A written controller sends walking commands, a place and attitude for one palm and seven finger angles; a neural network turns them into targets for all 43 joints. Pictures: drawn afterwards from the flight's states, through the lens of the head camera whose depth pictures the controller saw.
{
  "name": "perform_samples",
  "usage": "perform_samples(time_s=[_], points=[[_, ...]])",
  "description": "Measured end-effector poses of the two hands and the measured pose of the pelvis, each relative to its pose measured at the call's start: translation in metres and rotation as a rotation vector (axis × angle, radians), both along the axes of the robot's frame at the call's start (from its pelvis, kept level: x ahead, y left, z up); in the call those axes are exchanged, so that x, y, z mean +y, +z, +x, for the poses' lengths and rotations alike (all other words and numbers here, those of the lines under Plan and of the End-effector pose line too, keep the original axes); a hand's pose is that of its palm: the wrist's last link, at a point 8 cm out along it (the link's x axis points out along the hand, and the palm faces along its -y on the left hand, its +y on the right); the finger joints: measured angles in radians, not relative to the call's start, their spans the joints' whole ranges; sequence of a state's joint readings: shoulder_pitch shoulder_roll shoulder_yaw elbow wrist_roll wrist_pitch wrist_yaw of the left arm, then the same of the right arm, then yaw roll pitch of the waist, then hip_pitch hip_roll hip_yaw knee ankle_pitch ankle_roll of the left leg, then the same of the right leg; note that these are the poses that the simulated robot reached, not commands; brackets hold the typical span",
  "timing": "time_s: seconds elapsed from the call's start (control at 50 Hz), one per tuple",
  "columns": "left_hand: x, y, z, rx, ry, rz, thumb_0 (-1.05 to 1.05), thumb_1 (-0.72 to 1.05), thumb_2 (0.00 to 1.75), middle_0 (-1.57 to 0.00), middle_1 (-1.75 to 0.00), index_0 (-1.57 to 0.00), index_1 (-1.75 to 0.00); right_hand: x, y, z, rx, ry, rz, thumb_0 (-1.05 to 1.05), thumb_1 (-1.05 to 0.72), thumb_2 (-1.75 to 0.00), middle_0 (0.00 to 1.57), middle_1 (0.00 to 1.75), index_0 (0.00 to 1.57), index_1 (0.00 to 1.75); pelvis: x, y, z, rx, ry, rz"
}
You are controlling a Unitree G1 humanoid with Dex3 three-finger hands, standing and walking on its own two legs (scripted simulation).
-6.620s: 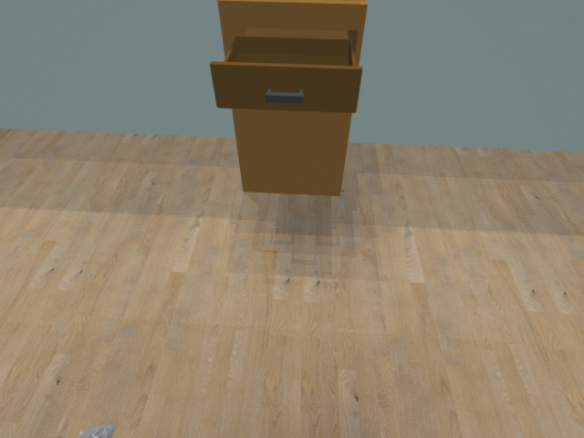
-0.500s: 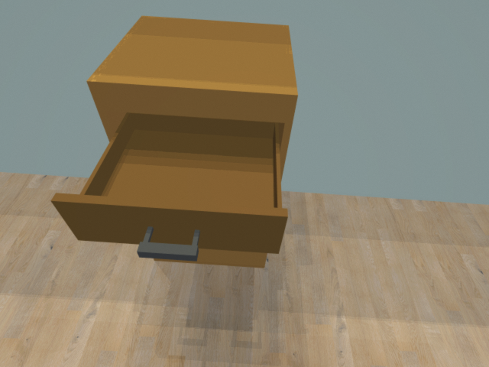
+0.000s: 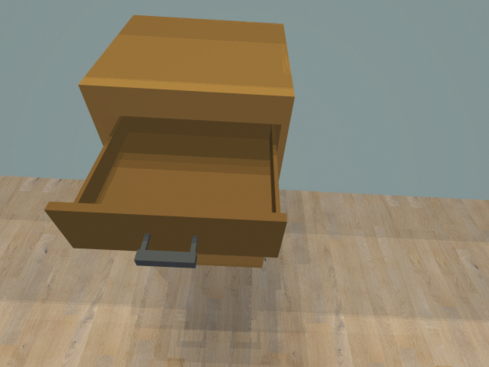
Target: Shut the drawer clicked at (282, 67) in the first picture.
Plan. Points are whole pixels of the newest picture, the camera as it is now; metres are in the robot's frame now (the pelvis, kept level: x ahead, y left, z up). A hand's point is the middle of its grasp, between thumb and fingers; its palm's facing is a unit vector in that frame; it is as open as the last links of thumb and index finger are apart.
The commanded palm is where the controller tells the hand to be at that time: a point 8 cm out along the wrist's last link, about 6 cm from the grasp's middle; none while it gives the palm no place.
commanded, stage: look again from close up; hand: left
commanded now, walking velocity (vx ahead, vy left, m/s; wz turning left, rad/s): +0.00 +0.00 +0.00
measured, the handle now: (168, 249) +0.34 +0.17 -0.05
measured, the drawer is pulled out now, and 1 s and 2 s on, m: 0.29 0.29 0.29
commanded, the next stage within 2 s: shuffle to correct the standing spot in 0.42 s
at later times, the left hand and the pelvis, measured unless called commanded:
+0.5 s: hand out of the picture +0.00 +0.14 -0.17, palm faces +0.03 -0.98 -0.18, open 7.4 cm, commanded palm none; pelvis +0.00 -0.03 +0.00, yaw +0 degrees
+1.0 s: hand out of the picture +0.03 +0.14 -0.18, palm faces +0.07 -0.98 -0.17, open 7.4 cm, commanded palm none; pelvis +0.05 -0.03 +0.00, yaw +0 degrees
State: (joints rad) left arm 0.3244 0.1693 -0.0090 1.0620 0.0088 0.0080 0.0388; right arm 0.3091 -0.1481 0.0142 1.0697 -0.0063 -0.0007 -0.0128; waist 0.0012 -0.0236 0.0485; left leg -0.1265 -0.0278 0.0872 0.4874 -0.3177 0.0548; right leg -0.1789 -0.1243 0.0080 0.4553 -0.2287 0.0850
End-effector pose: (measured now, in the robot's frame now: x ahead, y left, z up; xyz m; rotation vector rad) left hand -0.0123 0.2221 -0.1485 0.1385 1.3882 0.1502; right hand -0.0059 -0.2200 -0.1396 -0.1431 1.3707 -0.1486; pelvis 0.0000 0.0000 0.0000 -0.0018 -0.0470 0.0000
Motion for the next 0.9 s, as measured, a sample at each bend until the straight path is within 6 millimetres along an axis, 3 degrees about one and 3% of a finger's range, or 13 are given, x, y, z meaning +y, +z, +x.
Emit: perform_samples(time_s=[0.24,0.6,0.78,0.9], points=[[-0.020,0.003,0.010,-0.028,0.006,-0.001,0.00,0.91,0.89,-0.20,-0.29,-0.20,-0.30,-0.011,-0.003,0.002,0.000,-0.009,0.015,0.01,-0.91,-0.90,0.20,0.30,0.20,0.30,-0.014,0.001,0.001,-0.004,0.003,0.004],[-0.042,0.003,0.001,-0.007,0.010,-0.012,0.00,0.91,0.89,-0.20,-0.29,-0.20,-0.30,-0.033,-0.002,0.005,0.000,-0.004,0.009,0.01,-0.91,-0.90,0.20,0.30,0.20,0.30,-0.034,0.002,0.001,0.005,0.000,0.005],[-0.044,-0.002,0.001,0.026,0.037,-0.018,0.00,0.91,0.89,-0.20,-0.29,-0.20,-0.30,-0.037,-0.007,0.000,0.066,-0.012,0.009,0.00,-0.91,-0.90,0.20,0.30,0.20,0.30,-0.037,-0.004,0.022,0.027,0.006,-0.001],[-0.040,-0.006,0.011,0.070,0.051,-0.024,0.00,0.91,0.89,-0.20,-0.29,-0.20,-0.30,-0.030,-0.005,0.013,0.087,-0.014,-0.009,0.01,-0.91,-0.90,0.20,0.30,0.20,0.30,-0.031,-0.006,0.042,0.035,0.007,-0.003]])
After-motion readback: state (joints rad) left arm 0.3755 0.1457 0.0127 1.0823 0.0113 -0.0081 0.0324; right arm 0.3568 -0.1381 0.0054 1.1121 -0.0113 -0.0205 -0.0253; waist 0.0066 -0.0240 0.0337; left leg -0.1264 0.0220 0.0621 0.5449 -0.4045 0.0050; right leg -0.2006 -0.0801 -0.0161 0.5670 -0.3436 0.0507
